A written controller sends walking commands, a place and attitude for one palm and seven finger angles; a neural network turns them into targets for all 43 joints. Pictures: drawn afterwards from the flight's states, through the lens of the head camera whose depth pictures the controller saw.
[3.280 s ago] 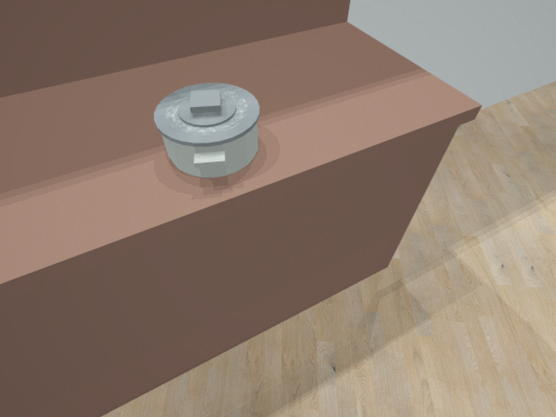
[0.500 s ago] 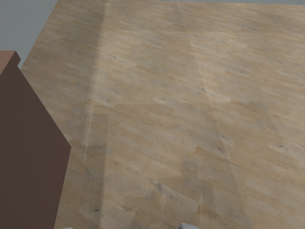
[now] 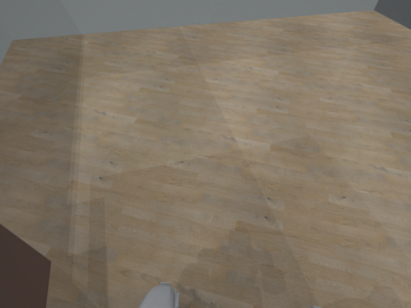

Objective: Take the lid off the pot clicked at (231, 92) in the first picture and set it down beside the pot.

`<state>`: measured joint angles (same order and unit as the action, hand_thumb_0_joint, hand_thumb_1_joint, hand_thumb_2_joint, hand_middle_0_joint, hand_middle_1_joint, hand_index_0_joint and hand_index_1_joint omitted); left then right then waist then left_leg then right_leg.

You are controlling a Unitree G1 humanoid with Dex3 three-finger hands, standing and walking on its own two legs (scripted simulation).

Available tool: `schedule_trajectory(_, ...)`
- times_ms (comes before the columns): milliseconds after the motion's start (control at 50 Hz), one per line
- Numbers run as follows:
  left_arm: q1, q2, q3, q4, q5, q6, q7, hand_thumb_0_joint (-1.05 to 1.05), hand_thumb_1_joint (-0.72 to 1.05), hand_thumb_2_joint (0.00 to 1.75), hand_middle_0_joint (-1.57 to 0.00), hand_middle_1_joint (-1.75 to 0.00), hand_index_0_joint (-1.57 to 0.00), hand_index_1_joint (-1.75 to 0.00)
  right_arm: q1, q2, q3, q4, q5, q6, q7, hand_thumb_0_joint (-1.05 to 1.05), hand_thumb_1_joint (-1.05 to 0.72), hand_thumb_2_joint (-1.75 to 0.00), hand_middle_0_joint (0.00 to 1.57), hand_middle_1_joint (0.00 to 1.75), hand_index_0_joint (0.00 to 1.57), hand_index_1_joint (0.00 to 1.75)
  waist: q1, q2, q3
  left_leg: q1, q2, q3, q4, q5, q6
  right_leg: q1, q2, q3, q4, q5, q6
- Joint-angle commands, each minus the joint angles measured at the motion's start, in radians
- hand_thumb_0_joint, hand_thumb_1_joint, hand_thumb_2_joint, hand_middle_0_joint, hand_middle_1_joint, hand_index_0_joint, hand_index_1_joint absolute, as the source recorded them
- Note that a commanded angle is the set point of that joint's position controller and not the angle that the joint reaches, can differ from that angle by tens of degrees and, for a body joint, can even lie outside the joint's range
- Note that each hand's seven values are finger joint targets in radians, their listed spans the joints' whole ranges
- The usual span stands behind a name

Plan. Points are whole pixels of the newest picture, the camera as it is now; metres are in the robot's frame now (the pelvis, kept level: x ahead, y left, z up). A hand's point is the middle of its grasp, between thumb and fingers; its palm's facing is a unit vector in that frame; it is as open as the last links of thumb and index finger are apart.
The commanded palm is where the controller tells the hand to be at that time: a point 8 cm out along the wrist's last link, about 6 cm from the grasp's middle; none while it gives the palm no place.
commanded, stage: walk to a spot facing it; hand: left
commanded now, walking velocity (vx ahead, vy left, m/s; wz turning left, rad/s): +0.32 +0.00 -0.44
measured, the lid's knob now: out of the picture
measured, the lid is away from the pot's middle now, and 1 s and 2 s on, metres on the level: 0.00 0.00 0.00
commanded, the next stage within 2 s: turn to face it in 0.56 s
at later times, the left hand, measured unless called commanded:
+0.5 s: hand (141, 230) +0.32 +0.20 -0.16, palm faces -0.26 -0.95 -0.19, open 7.4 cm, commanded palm none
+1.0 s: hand (189, 214) +0.38 +0.08 -0.16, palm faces -0.29 -0.94 -0.19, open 7.2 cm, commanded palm none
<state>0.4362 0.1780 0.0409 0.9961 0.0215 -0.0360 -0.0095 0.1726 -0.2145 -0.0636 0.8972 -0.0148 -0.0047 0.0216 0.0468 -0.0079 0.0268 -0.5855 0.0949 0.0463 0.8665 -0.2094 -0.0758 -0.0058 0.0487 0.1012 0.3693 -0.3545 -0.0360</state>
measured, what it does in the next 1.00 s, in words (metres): walks ahead, turning right: left foot, then right foot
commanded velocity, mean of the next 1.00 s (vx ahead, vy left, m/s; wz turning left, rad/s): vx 0.04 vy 0.00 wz -0.15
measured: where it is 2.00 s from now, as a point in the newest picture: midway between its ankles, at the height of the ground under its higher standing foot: outside the picture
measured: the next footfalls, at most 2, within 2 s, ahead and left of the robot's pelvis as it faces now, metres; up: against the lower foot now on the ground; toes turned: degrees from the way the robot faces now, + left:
left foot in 0.10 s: +0.20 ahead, +0.13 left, +0.00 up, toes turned +1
right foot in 0.66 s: +0.25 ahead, -0.12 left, +0.00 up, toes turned -30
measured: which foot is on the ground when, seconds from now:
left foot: up 0.00-0.08, down 0.10-0.66, up 0.68-1.00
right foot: down 0.00-0.10, up 0.12-0.64, down 0.66-1.00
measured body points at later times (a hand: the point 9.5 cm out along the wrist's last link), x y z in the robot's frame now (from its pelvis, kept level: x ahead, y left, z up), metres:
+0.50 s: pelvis +0.16 +0.04 +0.00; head +0.19 +0.04 +0.45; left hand +0.33 +0.25 -0.14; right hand +0.08 -0.19 -0.14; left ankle +0.16 +0.13 -0.74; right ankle +0.20 -0.11 -0.67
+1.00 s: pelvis +0.22 -0.04 +0.00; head +0.23 -0.05 +0.45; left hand +0.39 +0.13 -0.14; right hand +0.16 -0.27 -0.16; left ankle +0.27 +0.08 -0.69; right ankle +0.22 -0.10 -0.74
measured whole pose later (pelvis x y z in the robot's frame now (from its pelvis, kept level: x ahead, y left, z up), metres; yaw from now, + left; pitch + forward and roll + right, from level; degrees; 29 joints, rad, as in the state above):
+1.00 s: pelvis +0.22 -0.04 +0.00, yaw -19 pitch -1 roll +0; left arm 0.16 0.15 0.04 0.93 0.02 0.00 0.03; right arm 0.27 -0.15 -0.05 1.02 0.00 0.05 -0.02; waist -0.03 0.00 0.04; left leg -0.44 0.08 0.07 0.96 -0.41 -0.06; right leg -0.22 0.00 -0.22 0.49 -0.25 -0.09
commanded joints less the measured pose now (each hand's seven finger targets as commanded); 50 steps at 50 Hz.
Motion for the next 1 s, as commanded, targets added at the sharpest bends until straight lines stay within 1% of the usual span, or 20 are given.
schedule_trajectory(0, -0.010, 0.203, 0.057, -0.059, 0.007, -0.030, 0.025, 0.00, 0.90, 0.90, -0.20, -0.30, -0.20, -0.30, -0.103, -0.048, -0.012, -0.119, 0.006, -0.064, 0.001, 0.00, -0.90, -0.90, 0.20, 0.30, 0.20, 0.30, -0.018, -0.125, 0.091, 0.120, -0.041, 0.017, -0.192, -0.044, 0.035, -0.119, -0.255, 0.234, -0.047, 0.377, -0.147)
schedule_trajectory(40, -0.054, 0.195, 0.063, -0.065, -0.002, -0.033, 0.021, 0.00, 0.90, 0.90, -0.20, -0.30, -0.20, -0.30, 0.150, -0.094, -0.025, -0.036, 0.002, -0.078, -0.024, 0.00, -0.90, -0.90, 0.20, 0.30, 0.20, 0.30, -0.130, -0.080, -0.016, 0.495, -0.076, 0.013, -0.352, 0.010, 0.053, -0.239, -0.156, 0.162, 0.219, 0.497, -0.095)
schedule_trajectory(60, -0.032, 0.149, 0.066, -0.074, -0.014, -0.033, 0.013, 0.00, 0.90, 0.90, -0.20, -0.30, -0.20, -0.30, 0.324, -0.199, -0.051, 0.012, -0.011, -0.084, -0.040, 0.00, -0.90, -0.90, 0.20, 0.30, 0.20, 0.30, -0.188, 0.108, -0.160, 0.734, 0.111, -0.196, -0.404, -0.073, 0.095, -0.362, -0.057, 0.075, 0.501, 0.296, -0.051)
schedule_trajectory(80, 0.026, 0.091, 0.054, -0.086, -0.021, -0.032, 0.003, 0.00, 0.90, 0.90, -0.20, -0.30, -0.20, -0.30, 0.396, -0.279, -0.059, 0.025, -0.016, -0.085, -0.042, 0.00, -0.90, -0.90, 0.20, 0.30, 0.20, 0.30, -0.164, 0.384, -0.221, 0.830, 0.386, -0.576, -0.543, -0.082, 0.166, -0.572, 0.052, -0.050, 0.830, -0.192, 0.005)
schedule_trajectory(100, -0.012, 0.117, 0.051, -0.098, -0.014, -0.025, 0.006, 0.00, 0.90, 0.90, -0.20, -0.30, -0.20, -0.30, 0.346, -0.261, -0.046, 0.007, -0.007, -0.064, -0.043, 0.00, -0.90, -0.90, 0.20, 0.30, 0.20, 0.30, -0.151, 0.265, -0.142, 0.696, 0.404, -0.626, -0.596, -0.171, 0.207, -0.598, -0.019, 0.026, 0.936, -0.169, -0.007)
schedule_trajectory(120, -0.036, 0.108, 0.058, -0.098, -0.007, -0.024, 0.002, 0.00, 0.90, 0.90, -0.20, -0.30, -0.20, -0.30, 0.253, -0.193, -0.032, -0.013, -0.013, -0.066, -0.040, 0.00, -0.90, -0.90, 0.20, 0.30, 0.20, 0.30, -0.108, 0.174, -0.057, 0.569, 0.373, -0.552, -0.635, -0.241, 0.216, -0.634, -0.052, -0.005, 0.989, -0.108, -0.004)
schedule_trajectory(160, -0.077, 0.093, 0.061, -0.087, 0.007, -0.003, -0.015, 0.00, 0.90, 0.90, -0.20, -0.30, -0.20, -0.30, 0.146, -0.080, 0.001, -0.026, -0.008, -0.080, -0.041, 0.00, -0.90, -0.90, 0.20, 0.30, 0.20, 0.30, -0.052, 0.155, 0.062, 0.341, 0.292, -0.344, -0.673, -0.196, 0.158, -0.600, -0.112, -0.027, 0.994, 0.027, 0.012)
schedule_trajectory(220, -0.013, 0.057, 0.062, -0.065, 0.008, 0.039, -0.025, 0.00, 0.90, 0.90, -0.20, -0.30, -0.20, -0.30, 0.105, -0.040, 0.013, -0.012, 0.001, -0.088, -0.048, 0.00, -0.90, -0.90, 0.20, 0.30, 0.20, 0.30, 0.006, 0.176, 0.022, 0.297, 0.215, -0.084, -0.647, 0.074, 0.131, -0.545, -0.119, -0.059, 0.945, 0.106, 0.040)
schedule_trajectory(340, -0.142, 0.047, 0.062, -0.116, 0.010, 0.070, -0.026, 0.00, 0.90, 0.90, -0.20, -0.30, -0.20, -0.30, 0.171, -0.061, 0.000, 0.015, 0.004, -0.079, -0.053, 0.00, -0.90, -0.90, 0.20, 0.30, 0.20, 0.30, -0.016, 0.075, 0.017, 0.420, 0.237, 0.045, -0.623, 0.320, 0.189, -0.676, -0.151, -0.091, 0.850, 0.170, 0.087)
schedule_trajectory(440, -0.293, 0.045, 0.046, -0.160, 0.008, 0.073, -0.031, 0.00, 0.90, 0.90, -0.20, -0.30, -0.20, -0.30, 0.226, -0.091, -0.006, 0.043, -0.004, -0.060, -0.051, 0.00, -0.90, -0.90, 0.20, 0.30, 0.20, 0.30, -0.065, 0.131, 0.023, 0.520, 0.237, 0.128, -0.561, 0.453, 0.192, -0.653, -0.151, -0.163, 0.583, 0.147, 0.090)
schedule_trajectory(540, -0.360, 0.058, 0.040, -0.187, 0.006, 0.061, -0.028, 0.00, 0.90, 0.90, -0.20, -0.30, -0.20, -0.30, 0.249, -0.119, -0.022, 0.051, -0.011, -0.038, -0.048, 0.00, -0.90, -0.90, 0.20, 0.30, 0.20, 0.30, -0.100, 0.162, 0.020, 0.534, 0.273, 0.177, -0.469, 0.478, 0.176, -0.509, -0.116, -0.212, 0.359, 0.074, 0.055)
schedule_trajectory(600, -0.225, 0.111, 0.049, -0.159, 0.010, 0.036, -0.021, 0.00, 0.90, 0.90, -0.20, -0.30, -0.20, -0.30, 0.240, -0.137, -0.030, 0.038, -0.005, -0.028, -0.043, 0.00, -0.90, -0.90, 0.20, 0.30, 0.20, 0.30, -0.026, 0.102, -0.061, 0.482, 0.248, 0.227, -0.201, 0.537, 0.112, -0.241, -0.062, -0.239, 0.160, 0.154, 0.018)
schedule_trajectory(620, -0.108, 0.189, 0.069, -0.127, 0.015, 0.021, -0.011, 0.00, 0.90, 0.90, -0.20, -0.30, -0.20, -0.30, 0.241, -0.113, -0.025, 0.019, 0.005, -0.026, -0.034, 0.00, -0.90, -0.90, 0.20, 0.30, 0.20, 0.30, 0.031, -0.051, -0.145, 0.261, 0.208, 0.259, 0.037, 0.320, 0.059, 0.038, -0.180, -0.087, 0.123, 0.407, -0.042)
schedule_trajectory(640, -0.014, 0.296, 0.094, -0.102, 0.004, 0.013, 0.007, 0.00, 0.90, 0.90, -0.20, -0.30, -0.20, -0.30, 0.218, -0.042, -0.009, -0.020, 0.010, -0.023, -0.034, 0.00, -0.90, -0.90, 0.20, 0.30, 0.20, 0.30, 0.054, -0.299, -0.230, -0.023, 0.019, 0.228, 0.351, -0.424, -0.009, 0.210, -0.472, 0.330, 0.100, 0.912, -0.186)
schedule_trajectory(660, 0.013, 0.289, 0.092, -0.086, -0.020, 0.019, 0.027, 0.00, 0.90, 0.90, -0.20, -0.30, -0.20, -0.30, 0.172, -0.069, -0.007, -0.021, 0.014, -0.010, -0.051, 0.00, -0.90, -0.90, 0.20, 0.30, 0.20, 0.30, 0.061, -0.213, -0.272, -0.011, 0.022, 0.029, 0.404, -0.458, 0.012, 0.176, -0.476, 0.250, 0.083, 0.994, -0.232)
schedule_trajectory(680, -0.047, 0.239, 0.084, -0.094, -0.013, 0.017, 0.038, 0.00, 0.90, 0.90, -0.20, -0.30, -0.20, -0.30, 0.164, -0.055, -0.004, -0.003, 0.019, -0.004, -0.049, 0.00, -0.90, -0.90, 0.20, 0.30, 0.20, 0.30, 0.036, -0.204, -0.253, 0.002, 0.041, -0.010, 0.424, -0.384, 0.027, 0.109, -0.419, 0.186, 0.057, 0.863, -0.210)
schedule_trajectory(760, -0.251, 0.115, 0.030, -0.126, -0.003, 0.012, 0.051, 0.00, 0.90, 0.90, -0.20, -0.30, -0.20, -0.30, 0.236, -0.008, 0.006, 0.091, 0.000, 0.027, -0.049, 0.00, -0.90, -0.90, 0.20, 0.30, 0.20, 0.30, -0.083, -0.073, -0.085, 0.118, 0.021, -0.037, 0.324, -0.196, 0.024, -0.193, -0.307, -0.026, -0.026, 0.617, -0.138)
schedule_trajectory(800, -0.275, 0.104, 0.024, -0.117, 0.002, 0.009, 0.050, 0.00, 0.90, 0.90, -0.20, -0.30, -0.20, -0.30, 0.270, 0.014, 0.009, 0.116, 0.004, 0.035, -0.045, 0.00, -0.90, -0.90, 0.20, 0.30, 0.20, 0.30, -0.102, -0.091, -0.059, 0.184, 0.005, -0.025, 0.211, -0.166, 0.025, -0.261, -0.289, -0.090, -0.060, 0.490, -0.125)
schedule_trajectory(880, -0.222, 0.115, 0.036, -0.099, -0.001, 0.020, 0.047, 0.00, 0.90, 0.90, -0.20, -0.30, -0.20, -0.30, 0.170, 0.000, 0.000, 0.094, 0.006, 0.038, -0.041, 0.00, -0.90, -0.90, 0.20, 0.30, 0.20, 0.30, -0.048, -0.107, -0.008, 0.110, -0.009, 0.008, 0.142, -0.190, 0.018, -0.188, -0.336, -0.073, -0.086, 0.410, -0.147)
schedule_trajectory(980, -0.202, 0.138, 0.054, -0.106, 0.007, 0.028, 0.054, 0.00, 0.90, 0.90, -0.20, -0.30, -0.20, -0.30, 0.082, 0.001, -0.006, 0.049, 0.005, 0.038, -0.031, 0.00, -0.90, -0.90, 0.20, 0.30, 0.20, 0.30, -0.028, -0.086, 0.006, 0.099, 0.002, 0.030, 0.046, -0.235, 0.023, -0.166, -0.402, -0.089, -0.055, 0.403, -0.170)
